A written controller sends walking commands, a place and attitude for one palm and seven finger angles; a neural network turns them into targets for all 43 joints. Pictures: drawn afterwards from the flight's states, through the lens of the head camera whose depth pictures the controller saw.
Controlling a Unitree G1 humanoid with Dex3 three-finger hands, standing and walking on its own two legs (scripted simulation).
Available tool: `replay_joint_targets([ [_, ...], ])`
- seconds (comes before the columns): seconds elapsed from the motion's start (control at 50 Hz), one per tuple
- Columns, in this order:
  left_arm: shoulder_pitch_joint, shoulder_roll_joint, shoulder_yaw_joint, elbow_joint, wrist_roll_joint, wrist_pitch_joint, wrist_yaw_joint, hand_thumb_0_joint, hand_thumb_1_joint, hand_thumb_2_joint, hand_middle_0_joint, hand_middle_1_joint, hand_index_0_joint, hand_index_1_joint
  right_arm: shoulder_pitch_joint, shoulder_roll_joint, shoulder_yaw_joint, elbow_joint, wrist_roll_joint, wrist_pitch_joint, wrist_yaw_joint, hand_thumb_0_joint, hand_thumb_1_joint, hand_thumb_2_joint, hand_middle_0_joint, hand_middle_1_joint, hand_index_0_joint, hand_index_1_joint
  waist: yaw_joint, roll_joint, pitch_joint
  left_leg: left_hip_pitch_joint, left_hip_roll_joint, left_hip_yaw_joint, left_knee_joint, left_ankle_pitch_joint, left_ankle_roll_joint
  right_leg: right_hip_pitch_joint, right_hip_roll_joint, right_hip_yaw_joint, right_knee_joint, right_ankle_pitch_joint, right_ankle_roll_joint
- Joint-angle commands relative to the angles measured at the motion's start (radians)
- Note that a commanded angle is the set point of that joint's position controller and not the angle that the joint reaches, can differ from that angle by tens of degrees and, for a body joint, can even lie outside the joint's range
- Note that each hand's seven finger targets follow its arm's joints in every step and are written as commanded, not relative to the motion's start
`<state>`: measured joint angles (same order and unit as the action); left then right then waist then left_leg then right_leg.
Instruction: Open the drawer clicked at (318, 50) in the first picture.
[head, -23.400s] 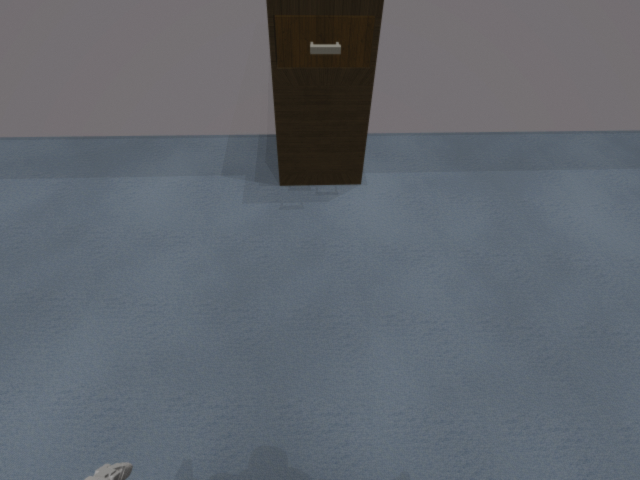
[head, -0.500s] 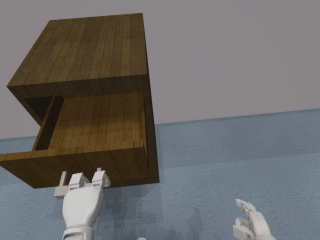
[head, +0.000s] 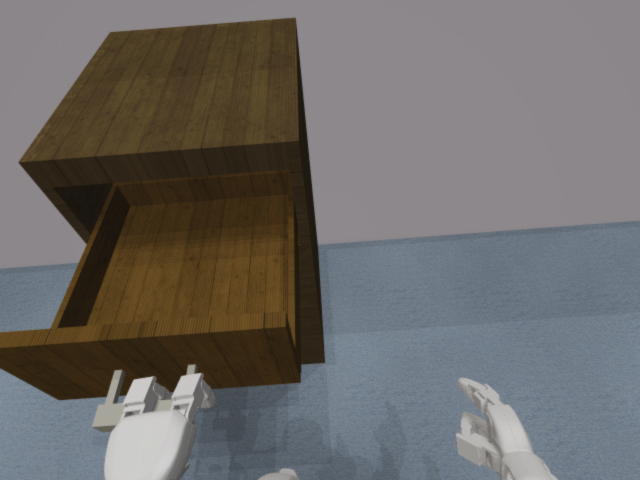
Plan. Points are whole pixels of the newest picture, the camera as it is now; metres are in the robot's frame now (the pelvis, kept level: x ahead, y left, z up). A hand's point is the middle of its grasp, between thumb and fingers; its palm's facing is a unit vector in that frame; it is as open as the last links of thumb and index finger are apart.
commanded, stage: pull the drawer open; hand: left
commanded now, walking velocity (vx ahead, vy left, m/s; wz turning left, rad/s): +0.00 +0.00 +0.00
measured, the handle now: (150, 395) +0.22 +0.24 -0.01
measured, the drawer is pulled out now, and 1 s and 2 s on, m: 0.27 0.30 0.30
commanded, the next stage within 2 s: open the thumb to release the handle in 0.50 s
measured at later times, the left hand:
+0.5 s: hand out of the picture +0.13 +0.19 -0.03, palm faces -0.07 -0.16 -0.98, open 6.1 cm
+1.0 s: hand out of the picture +0.13 +0.19 -0.03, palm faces -0.01 -0.12 -0.99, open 9.7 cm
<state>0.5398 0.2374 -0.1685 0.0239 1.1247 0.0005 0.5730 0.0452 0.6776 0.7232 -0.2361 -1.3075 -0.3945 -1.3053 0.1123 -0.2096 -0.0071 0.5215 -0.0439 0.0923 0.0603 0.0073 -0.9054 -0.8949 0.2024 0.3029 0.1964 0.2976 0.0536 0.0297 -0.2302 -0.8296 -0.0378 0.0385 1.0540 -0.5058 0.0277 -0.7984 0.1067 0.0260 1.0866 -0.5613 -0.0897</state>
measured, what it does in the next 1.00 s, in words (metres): stands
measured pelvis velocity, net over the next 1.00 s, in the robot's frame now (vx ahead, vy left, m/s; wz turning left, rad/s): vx -0.02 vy -0.02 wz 0.04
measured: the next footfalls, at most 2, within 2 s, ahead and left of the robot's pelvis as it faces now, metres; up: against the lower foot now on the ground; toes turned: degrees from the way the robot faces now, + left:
none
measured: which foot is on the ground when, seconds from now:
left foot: down 0.00-1.00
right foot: down 0.00-1.00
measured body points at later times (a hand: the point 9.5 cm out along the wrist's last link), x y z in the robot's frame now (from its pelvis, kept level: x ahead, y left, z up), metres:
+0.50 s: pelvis -0.01 -0.01 -0.01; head +0.03 -0.05 +0.43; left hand +0.13 +0.19 +0.03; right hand +0.21 -0.21 -0.11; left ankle +0.00 +0.11 -0.66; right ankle -0.03 -0.07 -0.66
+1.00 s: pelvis -0.02 -0.02 -0.01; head +0.02 -0.05 +0.43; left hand +0.13 +0.19 +0.02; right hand +0.20 -0.21 -0.12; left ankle +0.00 +0.11 -0.66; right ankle -0.03 -0.07 -0.66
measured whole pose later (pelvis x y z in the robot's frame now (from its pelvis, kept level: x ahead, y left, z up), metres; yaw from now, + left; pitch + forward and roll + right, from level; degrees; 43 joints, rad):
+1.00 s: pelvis -0.02 -0.02 -0.01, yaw +2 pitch +16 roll +2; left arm 0.53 0.27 -0.17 0.01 1.10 -0.02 0.59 0.00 0.06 0.54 -0.30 -1.26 -0.43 -1.30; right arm 0.13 -0.21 -0.01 0.52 -0.05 0.10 0.02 0.01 -0.91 -0.89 0.20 0.30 0.20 0.30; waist 0.08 0.05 -0.22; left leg -0.91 -0.05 0.00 1.11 -0.48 0.01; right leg -0.87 0.10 -0.02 1.15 -0.56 -0.11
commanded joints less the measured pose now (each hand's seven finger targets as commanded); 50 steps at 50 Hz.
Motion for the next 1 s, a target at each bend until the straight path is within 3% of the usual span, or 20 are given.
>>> replay_joint_targets([
  [0.0,0.225,0.142,0.133,-0.166,-0.026,0.002,0.04,0.0,0.9,0.9,-0.4,-1.35,-0.4,-1.35,-0.121,-0.088,-0.023,-0.174,-0.002,-0.055,-0.003,0.0,-0.9,-0.9,0.2,0.3,0.2,0.3,0.051,-0.067,-0.152,0.127,-0.029,-0.062,-0.053,0.31,0.0,0.151,-0.059,0.127,-0.153,0.622,0.028],
  [0.2,0.314,0.168,0.17,-0.224,-0.026,-0.043,0.035,0.0,0.9,0.9,-0.4,-1.35,-0.4,-1.35,-0.121,-0.081,-0.021,-0.192,-0.012,-0.06,0.001,0.0,-0.9,-0.9,0.2,0.3,0.2,0.3,0.06,-0.059,-0.149,0.099,-0.033,-0.063,-0.021,0.265,-0.001,0.101,-0.06,0.15,-0.146,0.542,0.024],
  [0.22,0.343,0.138,0.146,-0.22,-0.029,-0.046,0.031,0.0,0.9,0.9,-0.4,-1.35,-0.4,-1.35,-0.116,-0.077,-0.024,-0.195,-0.01,-0.062,-0.001,0.0,-0.9,-0.9,0.2,0.3,0.2,0.3,0.052,-0.061,-0.124,0.08,-0.031,-0.062,-0.024,0.257,0.003,0.115,-0.063,0.124,-0.146,0.556,0.027],
  [0.24,0.342,0.151,0.154,-0.228,-0.03,-0.051,0.027,0.0,0.9,0.9,-0.4,-1.35,-0.4,-1.35,-0.123,-0.079,-0.022,-0.196,-0.013,-0.061,0.001,0.0,-0.9,-0.9,0.2,0.3,0.2,0.3,0.054,-0.075,-0.119,0.087,-0.034,-0.065,-0.014,0.249,-0.001,0.087,-0.063,0.151,-0.154,0.535,0.027],
  [0.3,0.37,0.185,0.199,-0.242,-0.035,-0.072,0.029,0.0,0.9,0.9,-0.4,-1.35,-0.4,-1.35,-0.123,-0.072,-0.02,-0.196,-0.017,-0.064,-0.001,0.0,-0.9,-0.9,0.2,0.3,0.2,0.3,0.065,-0.085,-0.15,0.065,-0.039,-0.065,-0.003,0.239,-0.003,0.111,-0.072,0.176,-0.148,0.552,0.029],
  [0.32,0.4,0.162,0.183,-0.237,-0.038,-0.077,0.027,0.0,0.9,0.9,-0.4,-1.35,-0.4,-1.35,-0.121,-0.069,-0.022,-0.197,-0.015,-0.064,-0.003,0.0,-0.9,-0.9,0.2,0.3,0.2,0.3,0.062,-0.065,-0.125,0.047,-0.036,-0.064,-0.008,0.237,0.001,0.123,-0.073,0.149,-0.144,0.57,0.029],
  [0.42,0.425,0.156,0.182,-0.246,-0.046,-0.093,0.015,0.0,0.9,0.9,-0.4,-1.35,-0.4,-1.35,-0.128,-0.065,-0.023,-0.199,-0.016,-0.062,0.0,0.0,-0.9,-0.9,0.2,0.3,0.2,0.3,0.063,-0.071,-0.108,0.021,-0.038,-0.062,0.005,0.214,0.002,0.121,-0.08,0.166,-0.153,0.557,0.033],
  [0.54,0.464,0.173,0.214,-0.251,-0.049,-0.111,0.016,0.0,0.9,0.9,-0.4,-1.35,-0.4,-1.35,-0.13,-0.06,-0.025,-0.192,-0.019,-0.058,0.003,0.0,-0.9,-0.9,0.2,0.3,0.2,0.3,0.073,-0.086,-0.134,0.026,-0.041,-0.065,0.012,0.238,-0.004,0.127,-0.077,0.183,-0.143,0.603,0.031],
  [0.56,0.459,0.165,0.202,-0.264,-0.048,-0.114,0.014,0.0,0.9,0.9,-0.4,-1.35,-0.4,-1.35,-0.127,-0.063,-0.028,-0.193,-0.019,-0.058,0.004,0.0,-0.9,-0.9,0.2,0.3,0.2,0.3,0.066,-0.064,-0.128,0.023,-0.04,-0.063,0.012,0.238,-0.001,0.13,-0.08,0.173,-0.143,0.613,0.033],
  [0.58,0.057,0.157,0.136,-0.263,-0.012,-0.089,0.03,0.0,0.9,0.9,-0.4,-1.35,-0.4,-1.35,-0.111,-0.103,-0.028,-0.171,-0.035,-0.048,0.0,0.0,-0.9,-0.9,0.2,0.3,0.2,0.3,-0.042,-0.094,-0.098,0.001,-0.032,-0.077,0.046,0.193,0.01,-0.008,-0.085,0.167,-0.128,0.54,0.039],
  [0.6,0.055,0.182,0.196,-0.284,0.0,-0.09,0.05,0.0,0.83,0.87,-0.395,-1.342,-0.395,-1.342,-0.1,-0.094,-0.045,-0.173,-0.037,-0.055,-0.006,0.0,-0.9,-0.9,0.2,0.3,0.2,0.3,0.007,-0.047,-0.158,0.03,-0.027,-0.068,0.052,0.193,0.006,-0.004,-0.078,0.17,-0.128,0.469,0.037],
  [0.62,0.123,0.153,0.171,-0.207,0.001,-0.085,0.052,0.0,0.76,0.84,-0.39,-1.335,-0.39,-1.335,-0.093,-0.088,-0.039,-0.169,-0.032,-0.065,-0.013,0.0,-0.9,-0.9,0.2,0.3,0.2,0.3,-0.001,-0.03,-0.115,0.012,-0.028,-0.068,0.046,0.181,0.009,0.005,-0.078,0.123,-0.13,0.454,0.036],
  [0.64,0.134,0.175,0.196,-0.197,-0.001,-0.078,0.056,0.0,0.69,0.81,-0.385,-1.327,-0.385,-1.327,-0.095,-0.094,-0.039,-0.172,-0.033,-0.067,-0.013,0.0,-0.9,-0.9,0.2,0.3,0.2,0.3,0.016,-0.065,-0.152,0.031,-0.027,-0.068,0.052,0.18,0.003,-0.018,-0.075,0.152,-0.129,0.426,0.035],
  [0.66,0.126,0.155,0.174,-0.211,-0.007,-0.072,0.057,0.0,0.62,0.78,-0.38,-1.32,-0.38,-1.32,-0.093,-0.094,-0.041,-0.176,-0.029,-0.065,-0.014,0.0,-0.9,-0.9,0.2,0.3,0.2,0.3,0.012,-0.038,-0.16,0.035,-0.027,-0.069,0.042,0.185,0.007,0.003,-0.072,0.129,-0.125,0.432,0.034],
  [0.7,0.087,0.152,0.153,-0.242,-0.022,-0.054,0.053,0.0,0.48,0.72,-0.37,-1.305,-0.37,-1.305,-0.085,-0.097,-0.043,-0.185,-0.026,-0.063,-0.015,0.0,-0.9,-0.9,0.2,0.3,0.2,0.3,0.007,-0.069,-0.219,0.067,-0.029,-0.065,0.041,0.198,0.009,0.017,-0.079,0.141,-0.13,0.447,0.04],
  [0.72,0.097,0.148,0.152,-0.232,-0.03,-0.046,0.053,0.0,0.41,0.69,-0.365,-1.298,-0.365,-1.298,-0.079,-0.093,-0.048,-0.184,-0.019,-0.061,-0.024,0.0,-0.9,-0.9,0.2,0.3,0.2,0.3,0.006,-0.067,-0.202,0.053,-0.027,-0.065,0.029,0.197,0.014,0.053,-0.077,0.116,-0.135,0.464,0.043],
  [0.74,0.087,0.156,0.154,-0.218,-0.035,-0.035,0.05,0.0,0.34,0.66,-0.36,-1.29,-0.36,-1.29,-0.08,-0.095,-0.045,-0.181,-0.019,-0.059,-0.026,0.0,-0.9,-0.9,0.2,0.3,0.2,0.3,0.003,-0.116,-0.201,0.053,-0.029,-0.066,0.032,0.194,0.011,0.052,-0.082,0.132,-0.147,0.475,0.051],
  [0.8,0.08,0.16,0.151,-0.187,-0.044,-0.02,0.044,0.0,0.13,0.57,-0.345,-1.268,-0.345,-1.268,-0.09,-0.089,-0.034,-0.177,-0.011,-0.054,-0.039,0.0,-0.9,-0.9,0.2,0.3,0.2,0.3,0.009,-0.142,-0.189,0.019,-0.031,-0.061,0.016,0.179,0.012,0.106,-0.092,0.147,-0.163,0.502,0.059],
  [0.92,-0.006,0.158,0.117,-0.13,-0.034,0.009,0.04,0.0,-0.29,0.39,-0.315,-1.222,-0.315,-1.222,-0.101,-0.092,-0.031,-0.167,0.004,-0.048,-0.053,0.0,-0.9,-0.9,0.2,0.3,0.2,0.3,-0.005,-0.108,-0.091,0.012,-0.024,-0.058,-0.012,0.118,0.016,0.075,-0.089,0.144,-0.222,0.336,0.057],
  [0.98,-0.036,0.189,0.149,-0.122,-0.036,0.013,0.044,0.0,-0.5,0.3,-0.3,-1.2,-0.3,-1.2,-0.101,-0.094,-0.027,-0.16,0.006,-0.048,-0.059,0.0,-0.9,-0.9,0.2,0.3,0.2,0.3,0.0,-0.101,-0.115,0.014,-0.023,-0.058,-0.018,0.111,0.015,0.102,-0.094,0.167,-0.242,0.314,0.055],
])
